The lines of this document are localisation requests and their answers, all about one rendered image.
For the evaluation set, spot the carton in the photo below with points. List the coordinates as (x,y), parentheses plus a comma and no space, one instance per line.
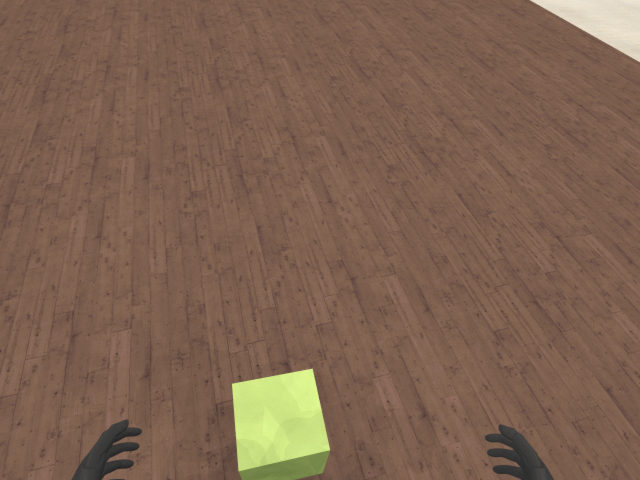
(280,430)

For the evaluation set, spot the left robot hand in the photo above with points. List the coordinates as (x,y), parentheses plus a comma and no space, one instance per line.
(95,466)

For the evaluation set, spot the right robot hand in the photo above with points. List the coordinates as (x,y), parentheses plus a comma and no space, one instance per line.
(531,466)

